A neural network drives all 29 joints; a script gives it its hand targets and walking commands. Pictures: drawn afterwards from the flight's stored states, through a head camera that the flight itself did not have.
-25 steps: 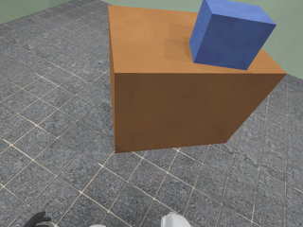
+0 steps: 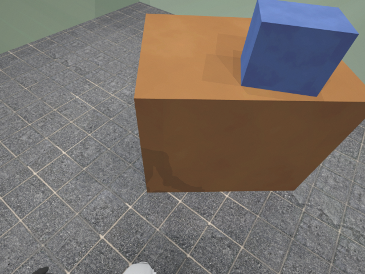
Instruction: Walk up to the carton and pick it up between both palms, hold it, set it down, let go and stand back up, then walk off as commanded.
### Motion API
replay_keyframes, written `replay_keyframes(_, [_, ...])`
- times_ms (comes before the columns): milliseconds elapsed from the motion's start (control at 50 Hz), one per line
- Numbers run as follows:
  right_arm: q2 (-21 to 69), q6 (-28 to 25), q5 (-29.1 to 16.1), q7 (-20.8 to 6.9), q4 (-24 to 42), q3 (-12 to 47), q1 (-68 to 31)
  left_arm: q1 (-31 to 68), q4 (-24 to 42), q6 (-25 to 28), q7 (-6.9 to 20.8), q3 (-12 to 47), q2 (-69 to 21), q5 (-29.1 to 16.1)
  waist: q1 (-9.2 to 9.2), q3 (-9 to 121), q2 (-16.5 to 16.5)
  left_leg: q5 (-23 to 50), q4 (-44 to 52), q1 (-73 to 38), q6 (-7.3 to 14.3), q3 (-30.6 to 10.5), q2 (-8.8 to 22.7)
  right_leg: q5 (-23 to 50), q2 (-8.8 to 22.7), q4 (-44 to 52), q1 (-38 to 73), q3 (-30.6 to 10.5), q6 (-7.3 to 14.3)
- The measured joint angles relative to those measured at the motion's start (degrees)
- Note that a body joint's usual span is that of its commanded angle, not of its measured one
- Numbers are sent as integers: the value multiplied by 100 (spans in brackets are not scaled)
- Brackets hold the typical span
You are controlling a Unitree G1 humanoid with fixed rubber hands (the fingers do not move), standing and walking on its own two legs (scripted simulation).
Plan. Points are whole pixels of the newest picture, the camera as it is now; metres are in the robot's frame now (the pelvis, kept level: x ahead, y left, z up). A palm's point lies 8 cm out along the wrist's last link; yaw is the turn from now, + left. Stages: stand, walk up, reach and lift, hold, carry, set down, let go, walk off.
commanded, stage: walk up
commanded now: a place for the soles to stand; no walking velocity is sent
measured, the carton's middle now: (287, 48) +0.87 -0.29 +0.09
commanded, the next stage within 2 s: none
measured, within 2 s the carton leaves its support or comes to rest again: neither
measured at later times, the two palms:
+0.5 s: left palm out of the picture +0.05 +0.19 -0.09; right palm out of the picture +0.11 -0.49 -0.07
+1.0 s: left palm out of the picture +0.15 +0.10 -0.11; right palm out of the picture +0.14 -0.59 -0.07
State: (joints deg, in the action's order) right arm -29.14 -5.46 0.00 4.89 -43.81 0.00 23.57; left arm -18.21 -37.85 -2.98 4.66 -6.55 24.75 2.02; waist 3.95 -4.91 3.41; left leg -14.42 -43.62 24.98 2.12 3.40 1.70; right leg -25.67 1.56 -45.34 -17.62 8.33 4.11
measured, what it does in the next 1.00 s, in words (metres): steps to the right: right foot, then left foot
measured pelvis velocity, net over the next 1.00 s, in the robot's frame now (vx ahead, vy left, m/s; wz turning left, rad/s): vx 0.08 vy -0.24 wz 0.06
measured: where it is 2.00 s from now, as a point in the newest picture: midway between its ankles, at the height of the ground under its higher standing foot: outside the picture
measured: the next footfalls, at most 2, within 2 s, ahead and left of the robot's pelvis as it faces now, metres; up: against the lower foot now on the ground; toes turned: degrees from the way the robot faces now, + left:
right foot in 0.34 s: +0.09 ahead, -0.24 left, +0.00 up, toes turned -3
left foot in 0.70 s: +0.16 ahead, -0.01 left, +0.00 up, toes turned +5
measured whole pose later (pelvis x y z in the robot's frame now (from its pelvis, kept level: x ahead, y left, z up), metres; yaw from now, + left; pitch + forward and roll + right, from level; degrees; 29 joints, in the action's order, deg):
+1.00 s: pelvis +0.08 -0.24 -0.02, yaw +3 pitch -3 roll +3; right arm -29.4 -4.8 0.0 4.5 -43.9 0.0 23.2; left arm -16.5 -38.3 -2.6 3.9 -7.1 25.8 2.0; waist 0.9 -4.9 6.6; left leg -23.4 -49.6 26.0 2.5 -2.2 5.6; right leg -26.5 5.2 -53.0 -26.3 0.3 1.3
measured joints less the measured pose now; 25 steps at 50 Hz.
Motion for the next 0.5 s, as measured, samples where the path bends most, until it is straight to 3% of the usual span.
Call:
replay_keyframes(40, [-1,-47,0,58,-8,2,3,91,27,-25,-18,-2,12,1,-52,-50,163,-527,57,-140,-52,41,-66,-185,55,-825,-341,-137,-44])
replay_keyframes(80, [54,-48,0,87,-7,0,5,177,28,-102,-21,-1,13,1,-121,-57,301,-438,-5,-143,-48,46,-48,-306,7,-1849,-832,-396,-221])
replay_keyframes(140, [50,-47,0,147,-4,2,6,267,50,-117,-20,-1,36,0,-211,-49,365,-367,-4,-198,5,-35,131,-320,84,-2499,-1389,-629,-262])
replay_keyframes(260, [-12,-65,0,96,-2,4,7,313,62,-185,75,0,70,-1,-265,-31,542,-469,-1,-178,5,-193,321,-188,550,-2187,-1592,-944,-262])
replay_keyframes(340, [-155,-70,1,66,-4,3,9,225,64,-155,95,-45,83,-2,-253,8,470,-584,-164,-13,12,-382,499,-183,556,-821,-950,-954,-262])
replay_keyframes(360, [-215,-29,1,84,-16,2,-15,186,35,-104,93,-55,67,-1,-223,-24,369,-971,-593,151,15,-547,509,-164,482,-801,-925,-891,-337])
replay_keyframes(400, [-151,106,0,144,-14,8,-22,86,-54,-82,82,-58,53,0,-167,-36,211,-1584,-1722,580,14,-759,307,-159,379,-989,-926,-710,-423])
replay_keyframes(440, [-17,120,0,124,-4,10,-48,-27,-163,-83,49,-56,53,0,-94,-26,134,-1404,-2293,854,13,-757,56,-43,332,-747,-721,-582,-417])
replay_keyframes(500, [22,90,0,41,-3,7,-71,-165,-209,-69,-20,-54,51,0,5,-23,-57,-945,-2339,1050,12,-640,7,161,178,-223,-367,-417,-303])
